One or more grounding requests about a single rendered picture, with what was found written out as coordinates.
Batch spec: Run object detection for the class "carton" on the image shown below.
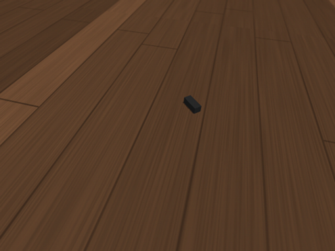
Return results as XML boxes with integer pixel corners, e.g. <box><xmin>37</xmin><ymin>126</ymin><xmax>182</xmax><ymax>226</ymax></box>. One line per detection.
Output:
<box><xmin>184</xmin><ymin>95</ymin><xmax>201</xmax><ymax>114</ymax></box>

